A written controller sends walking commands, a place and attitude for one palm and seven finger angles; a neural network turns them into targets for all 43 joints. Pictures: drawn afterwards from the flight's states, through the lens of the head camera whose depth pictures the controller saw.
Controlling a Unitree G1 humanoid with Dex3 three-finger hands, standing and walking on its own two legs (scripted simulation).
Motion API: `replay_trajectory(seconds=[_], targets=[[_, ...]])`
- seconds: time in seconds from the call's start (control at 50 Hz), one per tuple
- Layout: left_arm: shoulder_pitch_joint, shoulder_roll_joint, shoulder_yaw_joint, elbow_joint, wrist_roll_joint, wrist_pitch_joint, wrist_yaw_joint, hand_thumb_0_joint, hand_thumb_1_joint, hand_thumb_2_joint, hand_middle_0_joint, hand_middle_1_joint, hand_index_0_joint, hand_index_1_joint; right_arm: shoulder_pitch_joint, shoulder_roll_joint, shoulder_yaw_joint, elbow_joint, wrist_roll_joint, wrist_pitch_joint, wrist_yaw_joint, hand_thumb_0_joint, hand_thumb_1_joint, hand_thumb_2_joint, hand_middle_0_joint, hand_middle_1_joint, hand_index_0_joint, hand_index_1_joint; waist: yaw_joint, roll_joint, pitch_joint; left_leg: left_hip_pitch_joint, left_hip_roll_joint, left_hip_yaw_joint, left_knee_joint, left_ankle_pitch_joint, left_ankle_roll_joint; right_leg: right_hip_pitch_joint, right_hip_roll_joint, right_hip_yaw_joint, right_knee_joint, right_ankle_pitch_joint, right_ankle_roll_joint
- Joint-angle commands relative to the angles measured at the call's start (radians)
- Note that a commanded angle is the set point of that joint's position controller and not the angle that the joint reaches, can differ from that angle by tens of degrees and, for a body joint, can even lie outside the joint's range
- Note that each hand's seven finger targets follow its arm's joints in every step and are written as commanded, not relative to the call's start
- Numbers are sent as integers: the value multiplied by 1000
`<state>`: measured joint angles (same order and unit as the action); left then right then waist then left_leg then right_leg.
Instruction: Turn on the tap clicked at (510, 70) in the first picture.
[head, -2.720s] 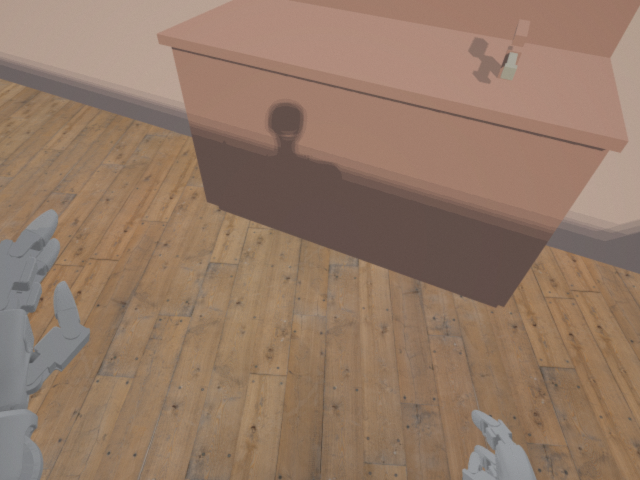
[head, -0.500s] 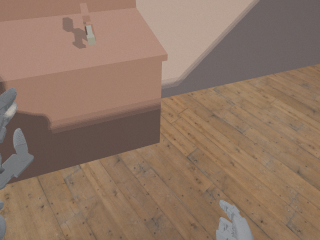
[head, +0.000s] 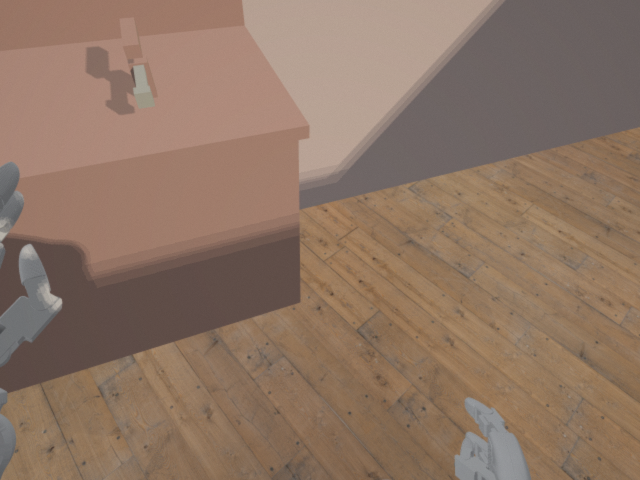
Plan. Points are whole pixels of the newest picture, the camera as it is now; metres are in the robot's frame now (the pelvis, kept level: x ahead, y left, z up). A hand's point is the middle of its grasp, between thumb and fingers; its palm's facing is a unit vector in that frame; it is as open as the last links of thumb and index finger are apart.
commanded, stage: take the last steps up to it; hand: left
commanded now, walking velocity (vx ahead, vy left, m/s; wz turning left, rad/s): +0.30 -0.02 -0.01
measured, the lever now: (144, 97) +0.70 +0.34 +0.11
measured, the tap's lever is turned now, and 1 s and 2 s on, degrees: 0 0 0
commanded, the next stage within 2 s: come to a stop and stand still in 1.02 s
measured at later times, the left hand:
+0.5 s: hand (137, 218) +0.34 +0.21 +0.18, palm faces +0.43 -0.83 -0.37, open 7.4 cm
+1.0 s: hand (198, 157) +0.45 +0.17 +0.18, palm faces +0.42 -0.81 -0.41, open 7.4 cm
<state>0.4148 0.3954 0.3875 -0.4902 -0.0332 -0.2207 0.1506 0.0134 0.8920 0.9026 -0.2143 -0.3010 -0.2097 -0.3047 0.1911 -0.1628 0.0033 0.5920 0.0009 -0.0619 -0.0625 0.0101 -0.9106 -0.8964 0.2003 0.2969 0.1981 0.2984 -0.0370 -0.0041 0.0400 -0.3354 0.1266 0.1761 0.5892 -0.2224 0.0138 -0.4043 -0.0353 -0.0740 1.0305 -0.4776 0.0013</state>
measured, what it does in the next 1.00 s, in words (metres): walks ahead: right foot, then left foot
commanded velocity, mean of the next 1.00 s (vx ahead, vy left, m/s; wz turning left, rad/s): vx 0.26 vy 0.02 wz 0.00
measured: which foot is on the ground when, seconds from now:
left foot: down 0.00-0.14, up 0.16-0.44, down 0.46-0.76, up 0.78-1.00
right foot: up 0.00-0.12, down 0.14-0.46, up 0.48-0.74, down 0.76-1.00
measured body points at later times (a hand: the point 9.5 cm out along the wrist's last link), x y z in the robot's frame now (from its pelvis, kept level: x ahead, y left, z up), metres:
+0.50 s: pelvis +0.12 -0.03 -0.01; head +0.14 -0.02 +0.44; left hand +0.31 +0.25 +0.20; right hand +0.29 -0.28 -0.07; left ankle +0.17 +0.08 -0.73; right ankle +0.05 -0.14 -0.71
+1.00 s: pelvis +0.23 -0.07 +0.00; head +0.27 -0.06 +0.45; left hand +0.42 +0.21 +0.20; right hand +0.39 -0.31 -0.09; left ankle +0.27 +0.05 -0.71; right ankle +0.22 -0.18 -0.73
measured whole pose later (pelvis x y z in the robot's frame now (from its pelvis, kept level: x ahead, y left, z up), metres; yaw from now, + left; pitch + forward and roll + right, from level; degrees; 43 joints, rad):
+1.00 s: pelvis +0.23 -0.07 +0.00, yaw +2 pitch +0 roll +0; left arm 0.47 0.34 0.35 -0.53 -0.01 -0.23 0.16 0.01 0.89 0.90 -0.22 -0.30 -0.21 -0.31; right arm 0.20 -0.23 -0.01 0.64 0.00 -0.05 -0.06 0.01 -0.91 -0.90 0.20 0.30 0.20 0.30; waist -0.01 -0.01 0.07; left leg -0.41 0.08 0.12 0.75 -0.34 -0.01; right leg -0.22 -0.08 -0.16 0.56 -0.33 0.00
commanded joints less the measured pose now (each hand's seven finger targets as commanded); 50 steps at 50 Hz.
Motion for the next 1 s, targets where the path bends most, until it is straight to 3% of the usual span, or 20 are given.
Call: replay_trajectory(seconds=[0.0,0.08,0.1,0.12,0.14,0.2,0.26,0.32,0.4,0.44,0.48,0.56,0.7,0.72,0.74,0.76,0.8,0.84,0.88,0.98], targets=[[53,121,101,-218,-4,-69,10,0,900,900,-200,-300,-200,-300,-50,-151,-51,-143,3,-60,0,0,-900,-900,200,300,200,300,32,257,-84,-36,194,-198,-355,-343,118,113,-11,-77,-263,53,8],[-32,105,61,-175,6,-38,14,0,900,900,-200,-300,-200,-300,-55,-141,-45,-147,7,-54,-12,0,-900,-900,200,300,200,300,40,152,-90,-136,113,-86,-112,-451,49,298,16,-102,-503,50,-1],[-50,131,76,-152,14,-33,18,0,900,900,-200,-300,-200,-300,-41,-127,-43,-138,6,-49,-13,0,-900,-900,200,300,200,300,46,-10,-79,-197,42,-41,115,-417,24,293,-81,86,-638,-50,-55],[-73,176,94,-145,14,-25,25,0,900,900,-200,-300,-200,-300,-56,-101,-32,-148,6,-48,-16,0,-900,-900,200,300,200,300,57,-282,-66,-354,-69,1,400,-373,-14,329,-286,474,-790,-71,-164],[-141,185,91,-165,3,-20,29,0,900,900,-200,-300,-200,-300,-106,-130,-33,-146,4,-67,-12,0,-900,-900,200,300,200,300,70,-328,-56,-434,-58,-111,575,-329,-25,335,-384,638,-848,-33,-228],[-154,152,62,-150,17,-41,19,0,900,900,-200,-300,-200,-300,-85,-127,-20,-89,3,-57,-12,0,-900,-900,200,300,200,300,40,-140,-29,-405,-2,-165,610,-189,-45,315,-325,376,-783,239,-224],[-133,140,59,-155,23,-54,26,0,900,900,-200,-300,-200,-300,-100,-116,-21,-96,1,-38,-18,0,-900,-900,200,300,200,300,39,-124,-88,-256,-14,-91,334,-142,-37,346,-253,131,-699,559,-166],[-62,136,74,-203,16,-53,33,0,900,900,-200,-300,-200,-300,-105,-108,-28,-140,-7,-42,-13,0,-900,-900,200,300,200,300,74,-142,-112,-125,-61,9,110,-99,-19,353,-230,102,-673,576,-166],[-58,141,80,-276,3,-58,47,0,900,900,-200,-300,-200,-300,-43,-134,-52,-162,-2,-45,-19,0,-900,-900,200,300,200,300,31,-25,-196,205,-76,23,-143,70,1,277,-152,43,-429,524,-94],[-80,141,83,-295,-7,-75,46,0,900,900,-200,-300,-200,-300,-41,-173,-69,-171,7,-42,-13,0,-900,-900,200,300,200,300,21,324,-230,491,254,-479,-216,301,172,-125,8,-26,-29,-34,-1],[-84,188,107,-232,-6,-80,29,0,900,900,-200,-300,-200,-300,-74,-141,-46,-159,-5,-58,-8,0,-900,-900,200,300,200,300,14,266,-129,312,356,-670,-319,56,267,-250,-21,117,213,-117,-7],[10,143,105,-307,-1,-81,15,0,900,900,-200,-300,-200,-300,-55,-155,-64,-138,11,-75,7,0,-900,-900,200,300,200,300,43,231,-130,180,206,-271,-285,61,174,-150,-59,22,-9,57,12],[-9,112,82,-165,6,-47,20,0,900,900,-200,-300,-200,-300,-43,-151,-52,-129,14,-79,-12,0,-900,-900,200,300,200,300,38,164,-127,-19,124,-87,-104,-157,69,253,14,-124,-492,179,30],[-35,124,80,-151,14,-43,22,0,900,900,-200,-300,-200,-300,-39,-139,-52,-125,15,-75,-14,0,-900,-900,200,300,200,300,43,43,-123,-81,66,-45,62,-219,43,301,-44,-23,-576,148,-2],[-59,169,101,-148,23,-41,28,0,900,900,-200,-300,-200,-300,-32,-114,-46,-129,12,-68,-13,0,-900,-900,200,300,200,300,41,-234,-133,-257,-53,14,341,-309,0,379,-243,328,-692,145,-101],[-72,194,126,-140,15,-33,32,0,900,900,-200,-300,-200,-300,-84,-127,-39,-141,6,-78,-8,0,-900,-900,200,300,200,300,71,-309,-119,-373,-89,-80,545,-389,-15,373,-394,593,-775,176,-197],[-92,181,103,-169,10,-47,23,0,900,900,-200,-300,-200,-300,-76,-141,-43,-106,8,-80,1,0,-900,-900,200,300,200,300,48,-241,-85,-397,-35,-179,659,-269,-33,358,-391,532,-769,218,-228],[-56,165,105,-181,21,-64,23,0,900,900,-200,-300,-200,-300,-84,-131,-31,-80,4,-58,0,0,-900,-900,200,300,200,300,38,-158,-96,-347,-15,-159,579,-206,-45,362,-327,257,-695,553,-184],[-58,165,106,-229,24,-80,27,0,900,900,-200,-300,-200,-300,-101,-122,-33,-94,1,-50,-5,0,-900,-900,200,300,200,300,37,-148,-120,-195,-13,-124,352,-192,-31,306,-293,133,-648,706,-153],[-6,146,103,-305,13,-80,48,0,900,900,-200,-300,-200,-300,-62,-117,-51,-136,-9,-52,-10,0,-900,-900,200,300,200,300,39,-44,-199,126,-105,11,-113,70,-24,296,-191,44,-508,543,-92]])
